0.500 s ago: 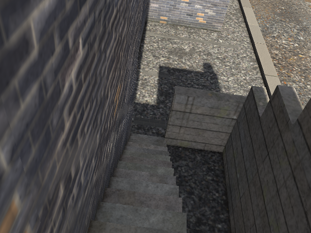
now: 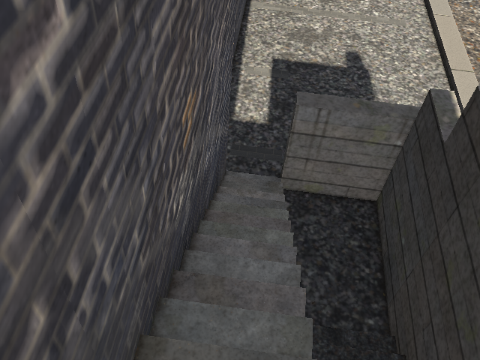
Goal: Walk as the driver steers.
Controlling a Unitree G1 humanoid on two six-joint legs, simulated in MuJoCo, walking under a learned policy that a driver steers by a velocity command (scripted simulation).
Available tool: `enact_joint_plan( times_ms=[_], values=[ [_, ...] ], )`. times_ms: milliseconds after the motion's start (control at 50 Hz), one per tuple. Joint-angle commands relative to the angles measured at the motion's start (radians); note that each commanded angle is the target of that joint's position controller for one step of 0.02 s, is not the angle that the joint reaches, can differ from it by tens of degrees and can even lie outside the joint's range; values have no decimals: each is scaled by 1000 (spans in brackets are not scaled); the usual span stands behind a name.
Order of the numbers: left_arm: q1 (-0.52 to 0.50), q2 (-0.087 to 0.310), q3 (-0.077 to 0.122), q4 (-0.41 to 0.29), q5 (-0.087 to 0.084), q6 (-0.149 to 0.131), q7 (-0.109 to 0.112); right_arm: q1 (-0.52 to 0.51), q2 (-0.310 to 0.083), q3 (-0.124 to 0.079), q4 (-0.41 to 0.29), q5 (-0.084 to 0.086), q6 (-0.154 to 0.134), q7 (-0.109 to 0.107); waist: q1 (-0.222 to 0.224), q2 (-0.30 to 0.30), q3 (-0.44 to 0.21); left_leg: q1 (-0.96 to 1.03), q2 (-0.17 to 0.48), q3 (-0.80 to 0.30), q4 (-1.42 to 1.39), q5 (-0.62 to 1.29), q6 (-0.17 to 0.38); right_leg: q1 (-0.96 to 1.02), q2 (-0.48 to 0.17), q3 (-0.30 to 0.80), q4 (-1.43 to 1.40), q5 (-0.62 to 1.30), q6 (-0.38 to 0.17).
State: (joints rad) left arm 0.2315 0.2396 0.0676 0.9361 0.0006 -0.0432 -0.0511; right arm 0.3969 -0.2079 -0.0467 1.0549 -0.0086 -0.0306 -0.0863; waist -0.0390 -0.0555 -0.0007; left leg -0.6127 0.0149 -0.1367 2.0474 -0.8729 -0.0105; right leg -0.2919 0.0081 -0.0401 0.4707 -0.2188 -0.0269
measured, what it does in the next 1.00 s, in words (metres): goes down: left foot 0.20 m lower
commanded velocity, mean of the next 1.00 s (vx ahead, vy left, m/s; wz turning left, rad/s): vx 0.49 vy -0.07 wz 0.00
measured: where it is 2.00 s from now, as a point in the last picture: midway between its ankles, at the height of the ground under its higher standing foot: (255, 324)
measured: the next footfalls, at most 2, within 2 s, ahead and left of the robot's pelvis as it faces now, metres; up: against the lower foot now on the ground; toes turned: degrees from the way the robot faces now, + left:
left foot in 0.46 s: +0.34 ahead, +0.17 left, -0.20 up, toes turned +1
right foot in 1.06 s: +0.52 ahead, -0.19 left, -0.39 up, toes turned -1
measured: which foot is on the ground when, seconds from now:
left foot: up 0.00-0.44, down 0.46-1.00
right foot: down 0.00-0.46, up 0.48-1.00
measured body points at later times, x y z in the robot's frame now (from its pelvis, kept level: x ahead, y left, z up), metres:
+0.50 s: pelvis +0.24 +0.05 -0.17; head +0.22 +0.11 +0.28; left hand +0.18 +0.29 -0.35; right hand +0.32 -0.25 -0.26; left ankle +0.31 +0.16 -0.92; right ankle +0.05 -0.12 -0.67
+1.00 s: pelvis +0.42 -0.03 -0.32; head +0.41 +0.01 +0.13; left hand +0.58 +0.20 -0.46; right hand +0.33 -0.29 -0.45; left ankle +0.30 +0.16 -0.93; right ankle +0.52 -0.21 -1.05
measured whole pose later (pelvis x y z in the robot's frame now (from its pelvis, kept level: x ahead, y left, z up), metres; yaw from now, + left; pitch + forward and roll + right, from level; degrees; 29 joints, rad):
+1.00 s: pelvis +0.42 -0.03 -0.32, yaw -2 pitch -2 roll +2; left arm 0.12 0.28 0.07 0.88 -0.04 0.07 -0.02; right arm 0.46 -0.17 -0.05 1.03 0.00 -0.03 -0.11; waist -0.11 -0.13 -0.01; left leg -0.33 0.14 -0.02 1.27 -0.90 -0.11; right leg -0.38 -0.07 0.12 0.51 0.16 0.04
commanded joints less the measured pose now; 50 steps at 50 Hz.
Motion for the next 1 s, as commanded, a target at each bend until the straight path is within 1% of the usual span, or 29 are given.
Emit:
enact_joint_plan(
  times_ms=[20, 60, 80, 120, 140, 180, 220, 260, 300, 340, 380, 420, 440, 460, 480, 500, 520, 540, 560, 580, 640, 700, 720, 740, 780, 820, 900, 960, 1000],
  values=[
    [372, 186, 36, 114, 11, -13, -25, -20, 1, 41, -132, 93, -23, -3, 108, -4, -179, -691, 16, -27, 49, 141, -4, 552, -461, 501, 26, 360, -347],
    [189, 18, -39, 74, 63, -18, -11, -120, 16, 59, -150, 75, 19, -11, 41, 54, -13, -679, 32, -67, 1, 264, -12, 209, -424, 482, -6, 236, -307],
    [113, 0, -51, 52, 68, -21, -12, -71, -41, 44, -156, 57, 25, -5, -17, 101, 4, -602, 51, -63, -254, 505, -5, 93, -366, 431, -3, 151, -274],
    [21, 54, -57, 49, 45, -22, 24, -21, -30, 44, -149, -35, 35, 32, -87, 45, -18, -197, 61, 50, -647, 885, -15, -208, -242, 290, -92, 137, -229],
    [12, 84, -50, 60, 32, -17, 38, -17, -19, 45, -139, -49, 33, 39, -93, 13, -36, -35, 53, 81, -786, 994, -17, -268, -209, 225, -116, 155, -203],
    [65, 124, -35, 103, 31, -13, 48, 42, -40, 34, -91, -17, 23, 44, -94, -92, -29, 115, 18, 114, -767, 1029, -28, -273, -175, 195, -86, 180, -213],
    [242, 42, -49, 145, -16, -28, 90, -253, -117, 27, -179, 4, -5, 57, 60, -110, 116, -380, 77, -17, -1151, 1208, -11, 203, -214, 319, 38, -7, -194],
    [357, 57, -38, 165, -10, -29, 106, -419, -105, 29, -227, 3, -21, 77, 138, -128, 142, -501, 92, -49, -1272, 1157, -19, 387, -259, 399, 64, -99, -195],
    [259, 65, -30, 130, -16, -3, 118, -356, -73, 43, -182, -22, -11, 100, 115, -84, 159, -2, 65, 39, -1565, 1373, -21, 4, -163, 236, 98, -232, -134],
    [254, 118, -10, 124, -11, 30, 105, -327, -80, 30, -173, -8, 24, 104, 138, -48, 176, 218, 34, 87, -1542, 1267, -29, -158, -139, 236, 130, -321, -130],
    [210, 66, -17, 106, 4, 41, 106, -242, -108, 10, -148, 4, 28, 82, 117, -10, 199, 232, 86, 35, -1679, 1218, -12, -49, -93, 249, 275, -289, -102],
    [88, 51, -18, 90, 14, 46, 104, 105, -182, -31, -12, 9, -6, 111, -33, -16, 78, 424, 151, 24, -1695, 1460, -8, 12, -64, 212, 592, -134, -79],
    [109, 43, -26, 106, -14, 46, 88, 154, -159, -32, 3, 3, -21, 100, -63, 80, 70, 465, 116, 124, -1824, 1408, -22, 37, -12, 149, 751, -144, -49],
    [171, 34, -25, 133, -31, 53, 80, 238, -222, -51, 24, -11, -28, 105, -88, 188, 29, 630, 123, 167, -1707, 1360, -14, -39, 25, 142, 1007, -148, -38],
    [215, -41, -30, 184, -83, 77, 83, 330, -186, -22, 56, -34, -12, 125, -79, 277, -20, 768, 238, 45, -1485, 1600, 57, -269, 155, 120, 1523, -690, 17],
    [374, -69, -21, 169, -71, 80, 89, 350, -236, -11, 64, -12, -1, 134, -7, 487, 7, 833, 258, -51, -1315, 1624, 107, -516, 191, 153, 1778, -812, 34],
    [416, -58, -24, 126, -31, 81, 78, 345, -293, -28, 52, 40, 24, 144, 32, 482, -34, 821, 360, -210, -1368, 1428, 170, -623, 144, 195, 1846, -762, 65],
    [309, -19, -16, 93, -56, 90, 70, 284, -239, -8, 26, 48, 41, 151, 18, 262, -40, 732, 368, -192, -1439, 1202, 170, -642, 93, 238, 1713, -545, 31],
    [167, -46, -30, -7, -88, 113, 82, 206, -330, -34, 54, 63, 55, 131, 33, 274, -14, 612, 466, -451, -1627, 715, 261, -724, 54, 203, 1663, -432, 43],
    [56, -14, -37, -63, -79, 138, 94, 149, -280, -4, 40, 42, 51, 117, 22, 150, 62, 473, 486, -526, -1699, 561, 261, -743, 23, 239, 1618, -375, 36],
    [87, 39, -17, -74, -56, 172, 88, 40, -157, 42, -8, -10, 3, 60, 68, 170, 90, 240, 338, -224, -1625, 648, 156, -564, 12, 346, 1182, 29, 34],
    [57, -56, -40, -56, -33, 161, 100, 4, -93, 73, -17, -52, -21, 22, 94, 237, 76, 120, 279, -73, -1548, 1037, 128, -256, 15, 321, 837, 229, 93],
    [64, -51, -42, -49, -31, 159, 99, -4, -131, 58, -30, -47, -23, 25, 102, 259, 63, 111, 273, -25, -1541, 1140, 130, -191, 22, 273, 812, 200, 113],
    [55, 33, -6, -57, -29, 154, 88, 63, -209, 14, -28, -12, -32, 13, 73, 209, 44, 235, 263, -61, -1396, 920, 117, -333, 34, 359, 716, 455, 102],
    [-78, 48, 1, -94, -16, 144, 79, 160, -178, -11, -14, 24, -41, -5, 9, 196, 111, 331, 262, -91, -1392, 779, 93, -455, 26, 387, 532, 500, 75],
    [-91, 3, -8, -97, -3, 140, 60, 207, -80, 13, 19, 41, -40, -39, 19, 199, 146, 278, 238, -75, -1311, 597, 114, -407, 2, 345, 403, 651, 85],
    [-209, -11, -22, -127, -36, 111, 33, 99, -106, -9, -56, 53, -32, -50, -46, 147, 197, 69, 206, -45, -1235, 274, 143, -249, -60, 172, 162, 588, 108],
    [-225, 32, -9, -120, -49, 99, 28, 130, -193, -56, -45, 11, 2, -26, -103, 201, 203, 18, 249, -53, -1209, 313, 175, -69, -70, 100, 31, 374, 76],
    [-82, 65, 10, -63, -31, 88, 33, 128, -180, -65, -6, -18, 31, -16, -76, 233, 155, 94, 220, -28, -1073, 342, 156, 39, -86, 86, -86, 242, 30]
  ],
)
